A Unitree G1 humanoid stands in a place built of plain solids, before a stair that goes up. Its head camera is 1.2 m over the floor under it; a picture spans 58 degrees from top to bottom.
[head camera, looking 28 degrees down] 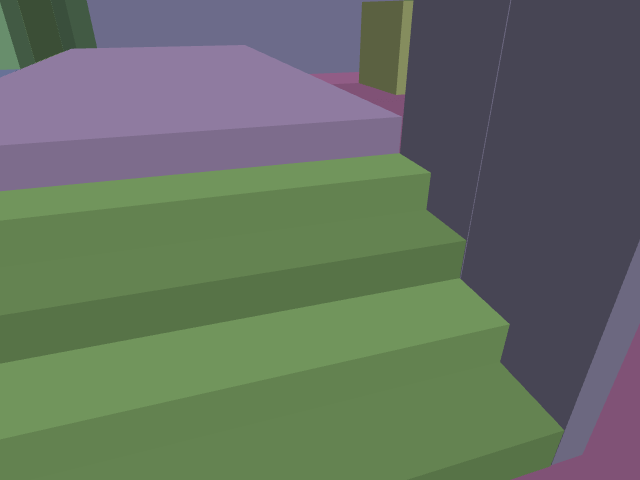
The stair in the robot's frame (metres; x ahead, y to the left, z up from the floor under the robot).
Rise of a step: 0.16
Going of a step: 0.28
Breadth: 2.05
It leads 17 degrees to the left of straight ahead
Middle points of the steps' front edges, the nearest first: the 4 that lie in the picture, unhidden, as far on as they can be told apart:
0.78 0.37 0.32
1.05 0.46 0.48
1.32 0.54 0.64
1.59 0.62 0.80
